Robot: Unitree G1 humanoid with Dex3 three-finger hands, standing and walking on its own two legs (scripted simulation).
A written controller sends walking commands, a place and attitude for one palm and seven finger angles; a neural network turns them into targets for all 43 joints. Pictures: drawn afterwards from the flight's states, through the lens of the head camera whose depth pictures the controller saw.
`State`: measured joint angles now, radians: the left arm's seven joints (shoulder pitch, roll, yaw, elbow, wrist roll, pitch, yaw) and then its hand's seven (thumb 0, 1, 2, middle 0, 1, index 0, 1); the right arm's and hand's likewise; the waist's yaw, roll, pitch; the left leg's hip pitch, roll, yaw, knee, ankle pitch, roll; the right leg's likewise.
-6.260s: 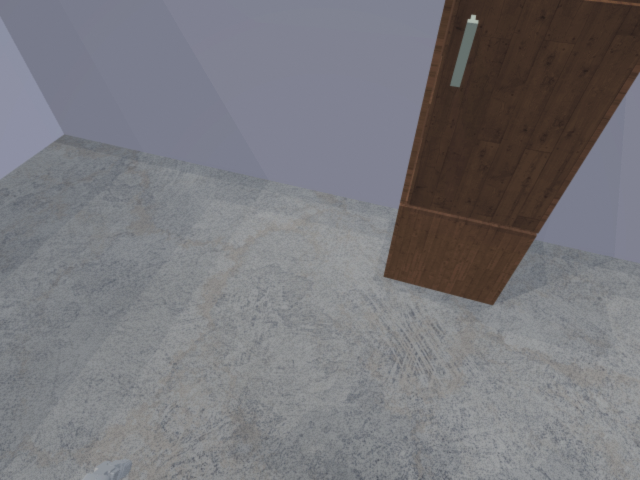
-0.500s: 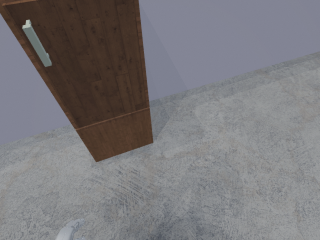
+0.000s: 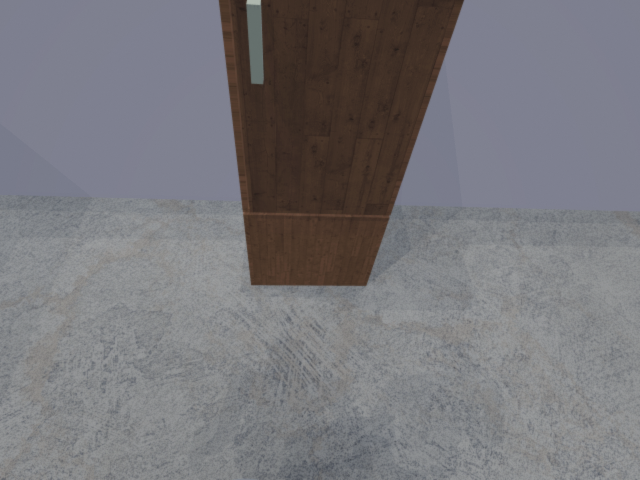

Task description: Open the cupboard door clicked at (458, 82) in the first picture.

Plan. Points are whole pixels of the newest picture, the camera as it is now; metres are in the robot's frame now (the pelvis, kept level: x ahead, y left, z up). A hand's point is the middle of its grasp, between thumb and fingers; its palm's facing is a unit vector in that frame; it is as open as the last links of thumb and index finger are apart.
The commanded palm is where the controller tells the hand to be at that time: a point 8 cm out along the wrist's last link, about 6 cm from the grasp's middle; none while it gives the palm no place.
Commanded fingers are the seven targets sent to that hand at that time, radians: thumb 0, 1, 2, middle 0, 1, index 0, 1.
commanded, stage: turn to face it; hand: left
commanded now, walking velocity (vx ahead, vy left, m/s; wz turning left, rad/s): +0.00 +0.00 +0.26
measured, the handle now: (256, 38) +0.75 +0.19 +0.15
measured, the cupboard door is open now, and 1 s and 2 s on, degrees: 0 0 0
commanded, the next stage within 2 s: take the last steps up to it in 0.02 s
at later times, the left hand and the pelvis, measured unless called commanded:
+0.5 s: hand out of the picture +0.06 +0.15 -0.15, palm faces +0.08 -0.97 -0.21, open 7.4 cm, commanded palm none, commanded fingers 0.00 0.90 0.90 -0.20 -0.30 -0.20 -0.30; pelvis +0.02 -0.03 +0.01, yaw +4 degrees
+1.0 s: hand out of the picture +0.04 +0.10 -0.17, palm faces +0.22 -0.97 -0.10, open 7.4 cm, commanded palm none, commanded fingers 0.00 0.90 0.90 -0.20 -0.30 -0.20 -0.30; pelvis +0.18 +0.00 -0.01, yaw +5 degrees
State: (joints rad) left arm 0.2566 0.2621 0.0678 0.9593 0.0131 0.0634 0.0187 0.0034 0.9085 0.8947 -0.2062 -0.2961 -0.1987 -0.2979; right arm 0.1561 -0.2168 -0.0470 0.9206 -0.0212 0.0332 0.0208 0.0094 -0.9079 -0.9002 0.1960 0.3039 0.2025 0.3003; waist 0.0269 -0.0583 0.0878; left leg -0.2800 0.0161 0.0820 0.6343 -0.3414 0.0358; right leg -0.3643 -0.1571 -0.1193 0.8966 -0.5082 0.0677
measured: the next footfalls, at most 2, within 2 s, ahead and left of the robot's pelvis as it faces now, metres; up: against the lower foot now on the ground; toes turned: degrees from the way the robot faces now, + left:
right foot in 0.46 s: +0.05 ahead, -0.13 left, +0.00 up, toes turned -2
left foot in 0.96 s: +0.27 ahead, +0.10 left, +0.00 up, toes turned +13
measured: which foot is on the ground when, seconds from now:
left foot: down 0.00-0.46, up 0.48-0.94, down 0.96-1.00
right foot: up 0.00-0.44, down 0.46-0.98, up 1.00-1.00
